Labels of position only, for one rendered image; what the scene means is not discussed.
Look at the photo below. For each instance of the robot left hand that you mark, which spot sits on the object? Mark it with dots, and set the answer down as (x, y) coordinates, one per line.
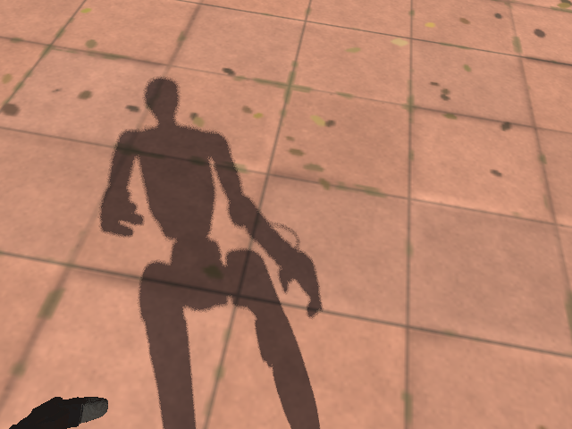
(62, 414)

